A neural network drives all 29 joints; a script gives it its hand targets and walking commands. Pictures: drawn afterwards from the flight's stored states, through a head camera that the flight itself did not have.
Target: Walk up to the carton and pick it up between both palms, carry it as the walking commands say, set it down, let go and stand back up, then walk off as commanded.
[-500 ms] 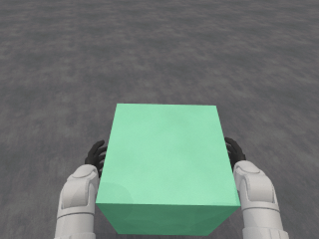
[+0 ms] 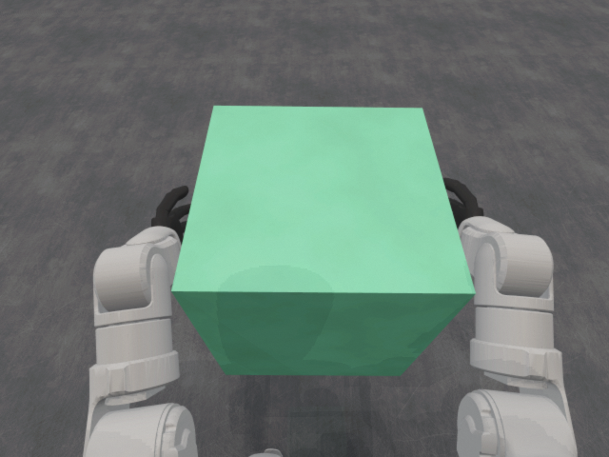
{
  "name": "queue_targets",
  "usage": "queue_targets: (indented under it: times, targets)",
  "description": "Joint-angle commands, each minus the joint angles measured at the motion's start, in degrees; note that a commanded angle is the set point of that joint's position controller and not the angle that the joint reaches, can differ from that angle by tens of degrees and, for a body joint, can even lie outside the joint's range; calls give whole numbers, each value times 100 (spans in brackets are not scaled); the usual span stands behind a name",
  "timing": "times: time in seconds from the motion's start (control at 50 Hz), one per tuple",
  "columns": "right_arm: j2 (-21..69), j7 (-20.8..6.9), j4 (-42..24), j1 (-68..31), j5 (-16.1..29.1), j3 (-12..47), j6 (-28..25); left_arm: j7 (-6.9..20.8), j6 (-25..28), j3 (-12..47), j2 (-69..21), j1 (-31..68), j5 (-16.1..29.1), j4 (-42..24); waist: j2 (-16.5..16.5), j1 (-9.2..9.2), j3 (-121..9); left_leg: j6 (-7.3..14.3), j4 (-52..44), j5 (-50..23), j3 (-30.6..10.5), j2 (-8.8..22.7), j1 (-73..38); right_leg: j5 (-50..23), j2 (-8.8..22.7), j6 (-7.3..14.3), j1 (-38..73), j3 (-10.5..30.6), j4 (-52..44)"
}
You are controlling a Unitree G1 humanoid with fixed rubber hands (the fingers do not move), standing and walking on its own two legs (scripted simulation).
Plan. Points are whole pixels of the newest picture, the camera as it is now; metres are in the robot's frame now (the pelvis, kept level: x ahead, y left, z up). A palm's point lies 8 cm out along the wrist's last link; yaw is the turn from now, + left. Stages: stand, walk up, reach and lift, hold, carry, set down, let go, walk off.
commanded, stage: carry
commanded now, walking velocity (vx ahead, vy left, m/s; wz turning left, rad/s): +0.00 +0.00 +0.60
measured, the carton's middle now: (315, 253) +0.38 -0.01 +0.04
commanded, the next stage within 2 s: none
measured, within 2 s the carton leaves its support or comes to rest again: neither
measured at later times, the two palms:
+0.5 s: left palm (35, 347) +0.25 +0.32 +0.07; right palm (322, 242) +0.38 -0.02 +0.07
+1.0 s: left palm out of the picture +0.10 +0.37 +0.08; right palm (236, 268) +0.33 +0.09 +0.09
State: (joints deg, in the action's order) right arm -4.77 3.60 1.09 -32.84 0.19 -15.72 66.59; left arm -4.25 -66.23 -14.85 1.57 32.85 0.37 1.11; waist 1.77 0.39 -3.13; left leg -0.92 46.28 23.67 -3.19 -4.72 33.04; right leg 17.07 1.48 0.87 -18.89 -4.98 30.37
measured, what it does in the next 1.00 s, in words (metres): steps on the spot, turning left: left foot, then right foot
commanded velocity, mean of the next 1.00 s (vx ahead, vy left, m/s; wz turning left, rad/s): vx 0.00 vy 0.00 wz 0.60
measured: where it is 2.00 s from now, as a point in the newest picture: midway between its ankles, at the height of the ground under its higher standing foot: outside the picture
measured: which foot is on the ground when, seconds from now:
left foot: up 0.00-0.24, down 0.26-0.56, up 0.58-0.80, down 0.82-1.00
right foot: down 0.00-0.28, up 0.30-0.52, down 0.54-0.82, up 0.84-1.00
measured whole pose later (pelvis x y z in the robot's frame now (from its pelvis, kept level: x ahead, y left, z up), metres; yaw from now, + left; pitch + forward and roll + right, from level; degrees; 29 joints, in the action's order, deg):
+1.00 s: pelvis -0.04 +0.02 -0.01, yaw +38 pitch +4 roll -1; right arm -2.0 3.5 2.8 -29.5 -1.3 -13.9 65.3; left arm -3.2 -66.4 -14.2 3.3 27.7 0.9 0.5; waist -0.4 0.3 -1.0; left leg 2.3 34.3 12.8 2.0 -0.4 25.3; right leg 29.3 6.3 -5.4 -30.2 -5.8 56.8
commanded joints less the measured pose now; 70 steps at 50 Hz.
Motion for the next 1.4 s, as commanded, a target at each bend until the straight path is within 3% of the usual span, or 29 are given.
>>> queue_targets:
  times: [0.0,0.14,0.2,0.24,0.26,0.28,0.32,0.36,0.46,0.52,0.54,0.56,0.58,0.62,0.74,0.78,0.8,0.82,0.84,0.86,0.94,1.08,1.1,1.12,1.14,1.16,1.2,1.34,1.38]
  targets:
    - [5854,-1197,-542,-3695,2058,4248,63,1271,-60,3832,-5427,3595,1863,-688,-976,-51,-1996,-75,1399,311,496,493,797,-5225,2107,604,2325,1017,-185]
    - [5998,-1226,-665,-3751,2266,4284,63,1216,3,3758,-5219,3463,1735,-1125,-1504,1,-2042,-34,-57,-201,1047,437,-18,-4518,1807,305,2182,-105,221]
    - [6018,-1259,-604,-3600,2229,4311,73,1192,38,3802,-5208,3422,1681,-1181,-1590,-39,-2119,12,-1409,-917,1349,232,-835,-4352,1728,-49,2037,-497,780]
    - [6070,-1286,-446,-3301,2113,4291,49,1201,54,3879,-5178,3431,1697,-1220,-748,-193,-2463,117,-2036,-2741,649,718,-2760,-2863,1435,-513,586,-600,1898]
    - [5973,-1274,-351,-3125,1979,4190,0,1231,27,3902,-5167,3439,1737,-1182,704,-206,-2701,809,-1408,-6480,-1385,2240,-3908,-427,850,-875,-917,-645,2938]
    - [5930,-1283,-329,-2612,1857,4031,23,1278,-27,3845,-5254,3023,1687,-919,1392,-241,-2673,1342,-1264,-7884,-1958,2506,-4210,2140,448,-777,-1801,-247,3277]
    - [5920,-1229,-953,-3389,1955,4163,-94,1360,97,4155,-5621,3627,2021,-1126,762,-214,-2855,1210,-1158,-7157,-1374,2249,-4227,2014,547,-706,-1958,191,3452]
    - [5880,-1169,-1439,-3694,1967,4207,-199,1371,178,4371,-5778,3948,2274,-1575,831,-189,-2810,1050,-1346,-6014,-988,1970,-3713,1461,570,-681,-1623,268,2915]
    - [5505,-1042,-1718,-2800,1643,4194,-156,1354,147,4439,-5603,3275,2324,-1795,841,-220,-3058,976,-1555,-5212,-987,1829,-3247,889,153,-578,-624,88,1580]
    - [5389,-1055,-1539,-2726,1570,4306,-130,1406,126,4388,-5531,3041,2208,-1514,526,-54,-2863,513,-1218,-4027,-617,1351,-2029,-455,200,-379,1095,-12,-478]
    - [5375,-1066,-1512,-3018,1644,4384,-137,1415,136,4375,-5426,3086,2179,-1404,-275,15,-2800,208,-531,-2683,-256,942,-952,-1625,1009,-184,2129,746,-809]
    - [5452,-1099,-1394,-3144,1720,4422,-96,1438,200,4264,-5267,3122,2061,-1192,-2174,27,-2656,-15,615,520,607,123,422,-3853,2610,656,2469,2120,-725]
    - [5532,-1148,-1189,-2920,1698,4398,-94,1432,165,4276,-5399,3099,2019,-1207,-1677,-32,-2530,16,1338,1192,470,521,517,-4739,2710,966,2352,1826,-443]
    - [5767,-1214,-1272,-3336,1956,4602,-138,1422,169,4222,-5361,3184,1855,-1254,-1056,-34,-2278,36,1196,585,488,663,333,-4508,2181,669,2172,877,-228]
    - [5849,-1356,-595,-3264,2159,4425,-22,1275,127,4004,-5080,3039,1519,-1098,-1418,-43,-2172,54,-629,-13,1046,484,-631,-3410,1991,296,1763,-155,140]
    - [5910,-1411,-295,-3071,2128,4343,13,1253,104,3919,-5086,2930,1426,-939,-1118,-124,-2167,66,-1979,-997,1127,426,-1494,-2767,1821,-91,1370,-500,752]
    - [5949,-1445,-133,-3103,2118,4304,16,1249,101,3927,-5081,3024,1427,-859,-574,-149,-2125,82,-2196,-1574,664,777,-2253,-1812,1677,-316,567,-588,1260]
    - [5861,-1471,73,-2992,2041,4164,-23,1254,83,3917,-5010,3136,1430,-816,794,-186,-2075,599,-2107,-4321,-1361,2179,-3097,161,1074,-740,-970,-695,2145]
    - [5971,-1498,175,-2132,1824,3965,37,1309,-13,3785,-5182,2409,1294,-627,1502,-259,-1959,1240,-1919,-6085,-2078,2601,-3323,2232,567,-741,-1749,-462,2789]
    - [5985,-1480,-51,-2620,1930,4036,11,1342,43,3944,-5357,2878,1524,-577,1137,-230,-2045,1275,-1667,-6525,-1706,2450,-3452,2196,598,-709,-1875,-30,3219]
    - [5904,-1350,-865,-3803,2049,4111,-191,1386,201,4390,-5773,4037,2159,-981,818,-186,-2288,989,-1887,-4404,-764,1831,-2843,1180,547,-646,-1385,65,2854]
    - [5637,-1207,-1074,-3062,1750,4119,-83,1402,89,4271,-5668,3322,2213,-1043,770,-149,-2560,694,-1923,-3190,-887,1572,-2299,336,57,-443,284,-185,143]
    - [5612,-1204,-1042,-3080,1746,4164,-75,1421,82,4242,-5658,3254,2177,-978,508,-94,-2580,470,-1692,-2925,-682,1370,-1732,-198,244,-371,1166,-108,-636]
    - [5602,-1208,-1043,-3231,1784,4225,-72,1434,81,4212,-5592,3205,2139,-927,-217,-23,-2576,205,-1095,-2276,-422,1016,-803,-570,1039,-217,2039,718,-1025]
    - [5654,-1226,-1073,-3485,1871,4338,-32,1452,144,4098,-5430,3219,1983,-794,-2051,4,-2376,-31,161,198,597,157,351,-2171,2692,511,2062,2093,-1121]
    - [5742,-1247,-939,-3696,1931,4371,-49,1437,137,4144,-5483,3603,2037,-898,-1683,-36,-2259,-4,1147,992,583,438,411,-3087,2858,858,1791,1785,-847]
    - [6034,-1314,-932,-3593,2103,4528,-68,1441,112,4028,-5474,3311,1807,-959,-1038,-43,-2075,71,1328,393,493,639,176,-3061,2251,562,1554,744,-584]
    - [6093,-1408,-380,-3407,2306,4397,21,1289,86,3876,-5136,3102,1517,-949,-1583,-32,-2165,40,-710,-19,1153,431,-688,-3030,2057,257,1599,-252,74]
    - [6152,-1447,-177,-3138,2249,4337,37,1280,71,3828,-5158,2923,1455,-868,-1145,-95,-2213,16,-2052,-946,1081,472,-1627,-2481,1880,-168,1158,-588,792]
